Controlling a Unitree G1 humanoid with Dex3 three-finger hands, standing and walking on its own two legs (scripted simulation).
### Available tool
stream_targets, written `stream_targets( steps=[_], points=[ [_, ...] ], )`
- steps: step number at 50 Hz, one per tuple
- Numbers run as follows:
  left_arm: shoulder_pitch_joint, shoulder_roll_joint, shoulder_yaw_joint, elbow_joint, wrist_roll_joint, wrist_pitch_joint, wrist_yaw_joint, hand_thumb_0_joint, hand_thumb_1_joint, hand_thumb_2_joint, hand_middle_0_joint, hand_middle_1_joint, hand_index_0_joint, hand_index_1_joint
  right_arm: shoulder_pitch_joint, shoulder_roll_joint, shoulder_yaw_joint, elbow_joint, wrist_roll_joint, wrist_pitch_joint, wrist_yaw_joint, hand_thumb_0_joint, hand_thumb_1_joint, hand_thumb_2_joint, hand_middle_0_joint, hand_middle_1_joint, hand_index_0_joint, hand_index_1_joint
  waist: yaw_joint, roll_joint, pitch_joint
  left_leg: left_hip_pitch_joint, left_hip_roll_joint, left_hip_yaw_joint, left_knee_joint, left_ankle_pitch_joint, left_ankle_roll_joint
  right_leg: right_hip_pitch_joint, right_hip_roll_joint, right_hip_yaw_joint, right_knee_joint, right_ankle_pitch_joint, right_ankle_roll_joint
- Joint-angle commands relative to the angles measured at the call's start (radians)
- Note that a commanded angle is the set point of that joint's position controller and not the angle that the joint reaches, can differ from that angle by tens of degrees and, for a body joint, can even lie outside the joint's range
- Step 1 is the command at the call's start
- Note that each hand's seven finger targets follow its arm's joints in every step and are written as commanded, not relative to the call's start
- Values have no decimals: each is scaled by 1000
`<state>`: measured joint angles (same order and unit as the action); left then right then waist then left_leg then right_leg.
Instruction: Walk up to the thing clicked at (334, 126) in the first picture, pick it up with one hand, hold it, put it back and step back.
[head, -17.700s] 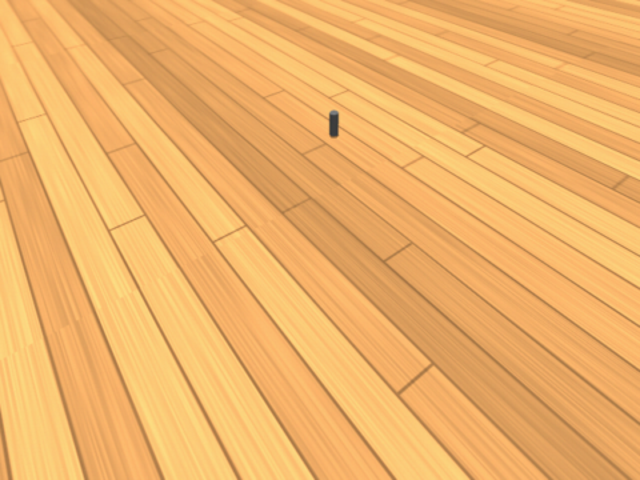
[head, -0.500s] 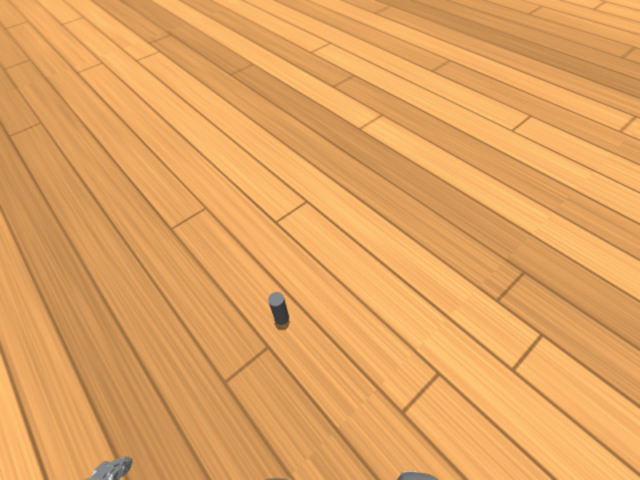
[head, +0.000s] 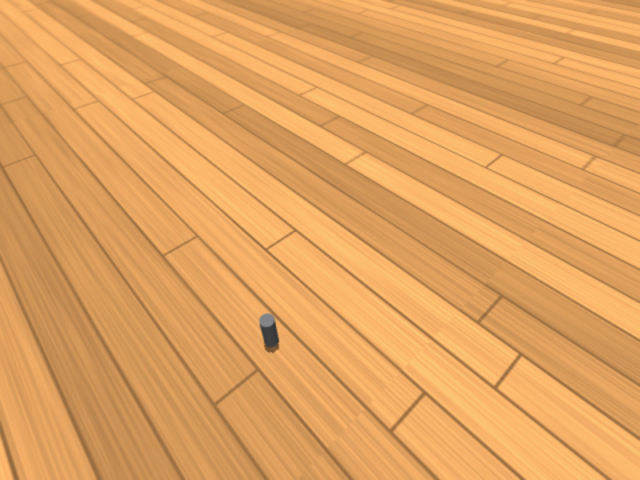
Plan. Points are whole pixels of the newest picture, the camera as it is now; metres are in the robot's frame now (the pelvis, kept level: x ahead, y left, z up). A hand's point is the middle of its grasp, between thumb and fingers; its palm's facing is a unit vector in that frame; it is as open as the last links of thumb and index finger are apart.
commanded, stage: walk up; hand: left
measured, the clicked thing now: (269, 330) +0.72 +0.22 -0.70
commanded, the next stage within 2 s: stand in 0.56 s
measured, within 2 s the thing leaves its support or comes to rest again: neither
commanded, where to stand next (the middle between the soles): +0.38 +0.02 m, yaw -1 degrees
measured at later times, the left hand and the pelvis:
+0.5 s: hand out of the picture +0.14 +0.25 -0.14, palm faces +0.00 -0.94 -0.34, open 7.4 cm; pelvis +0.03 +0.00 +0.01, yaw +0 degrees
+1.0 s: hand out of the picture +0.10 +0.24 -0.14, palm faces -0.03 -0.94 -0.34, open 7.4 cm; pelvis +0.02 -0.01 +0.02, yaw +0 degrees
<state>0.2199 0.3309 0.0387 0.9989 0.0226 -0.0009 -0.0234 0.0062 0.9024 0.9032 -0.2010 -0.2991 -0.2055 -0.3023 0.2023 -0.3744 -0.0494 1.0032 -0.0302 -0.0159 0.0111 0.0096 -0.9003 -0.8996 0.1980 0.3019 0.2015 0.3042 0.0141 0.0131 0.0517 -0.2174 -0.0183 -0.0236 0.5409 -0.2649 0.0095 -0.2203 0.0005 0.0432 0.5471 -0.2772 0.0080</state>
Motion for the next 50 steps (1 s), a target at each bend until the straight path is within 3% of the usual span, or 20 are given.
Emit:
stream_targets(
  steps=[1,5,8,11,15,19,25,27,28,29,30,33,40,45,50],
  points=[
    [-83,214,49,-64,-14,-42,13,0,900,900,-200,-300,-200,-300,-84,-212,-34,-67,2,-36,-9,0,-900,-900,200,300,200,300,6,18,10,-77,180,-238,-277,-283,75,12,-29,74,-105,-81,-48],
    [-76,230,45,-29,-19,-52,21,0,900,900,-200,-300,-200,-300,-101,-192,-22,-47,8,-43,-13,0,-900,-900,200,300,200,300,7,59,-33,-38,132,-139,-211,31,37,96,-69,92,-147,145,-60],
    [-101,235,39,-21,-22,-51,26,0,900,900,-200,-300,-200,-300,-94,-185,-22,-34,13,-44,-18,0,-900,-900,200,300,200,300,-3,35,-75,33,128,-105,-177,215,31,112,-85,87,-140,260,-57],
    [-109,231,35,-10,-23,-51,30,0,900,900,-200,-300,-200,-300,-101,-183,-24,-28,19,-41,-21,0,-900,-900,200,300,200,300,-3,16,-109,81,129,-83,-146,335,38,135,-91,75,-144,329,-53],
    [-140,231,32,-1,-23,-45,32,0,900,900,-200,-300,-200,-300,-116,-174,-24,-19,20,-35,-22,0,-900,-900,200,300,200,300,-8,-17,-111,92,125,-68,-147,318,35,135,-97,80,-142,336,-55],
    [-165,228,30,6,-22,-42,33,0,900,900,-200,-300,-200,-300,-135,-171,-24,-6,15,-29,-22,0,-900,-900,200,300,200,300,-11,-23,-81,73,122,-69,-174,240,31,127,-101,88,-163,288,-55],
    [-175,233,30,18,-18,-43,34,0,900,900,-200,-300,-200,-300,-157,-169,-22,8,15,-27,-19,0,-900,-900,200,300,200,300,-11,-33,-94,98,120,-62,-177,257,28,143,-103,87,-184,313,-49],
    [-182,232,33,19,-19,-43,35,0,900,900,-200,-300,-200,-300,-160,-168,-21,11,14,-27,-19,0,-900,-900,200,300,200,300,-13,-26,-97,98,118,-57,-177,271,24,147,-101,81,-183,322,-49],
    [-194,220,18,33,-20,-39,35,0,900,900,-200,-300,-200,-300,-175,-177,-12,16,26,-28,-20,0,-900,-900,200,300,200,300,-17,-6,-82,122,142,-95,-210,382,23,139,-110,87,-189,392,-33],
    [-186,213,19,35,-20,-37,36,0,900,900,-200,-300,-200,-300,-172,-183,-12,18,25,-29,-22,0,-900,-900,200,300,200,300,-13,4,-107,145,148,-89,-202,452,22,156,-108,78,-188,426,-27],
    [-179,219,17,40,-24,-37,37,0,900,900,-200,-300,-200,-300,-180,-185,-11,23,27,-28,-21,0,-900,-900,200,300,200,300,-10,12,-111,152,143,-87,-199,456,21,161,-109,76,-201,429,-24],
    [-185,227,17,55,-21,-34,38,0,900,900,-200,-300,-200,-300,-172,-178,-5,33,28,-25,-23,0,-900,-900,200,300,200,300,-16,-9,-127,176,145,-82,-214,432,16,177,-109,72,-209,410,-24],
    [-188,226,7,78,-15,-36,35,0,900,900,-200,-300,-200,-300,-188,-179,3,53,28,-15,-18,0,-900,-900,200,300,200,300,-19,-16,-80,136,134,-88,-260,211,14,135,-109,83,-278,243,-18],
    [-179,229,4,83,-17,-40,33,0,900,900,-200,-300,-200,-300,-175,-181,6,66,27,-20,-16,0,-900,-900,200,300,200,300,-18,-11,-110,157,142,-89,-250,273,13,151,-118,81,-271,292,-24],
    [-179,230,0,87,-15,-37,34,0,900,900,-200,-300,-200,-300,-172,-186,7,72,25,-17,-16,0,-900,-900,200,300,200,300,-21,-18,-83,129,139,-95,-266,201,12,131,-115,80,-286,226,-23]
  ],
)
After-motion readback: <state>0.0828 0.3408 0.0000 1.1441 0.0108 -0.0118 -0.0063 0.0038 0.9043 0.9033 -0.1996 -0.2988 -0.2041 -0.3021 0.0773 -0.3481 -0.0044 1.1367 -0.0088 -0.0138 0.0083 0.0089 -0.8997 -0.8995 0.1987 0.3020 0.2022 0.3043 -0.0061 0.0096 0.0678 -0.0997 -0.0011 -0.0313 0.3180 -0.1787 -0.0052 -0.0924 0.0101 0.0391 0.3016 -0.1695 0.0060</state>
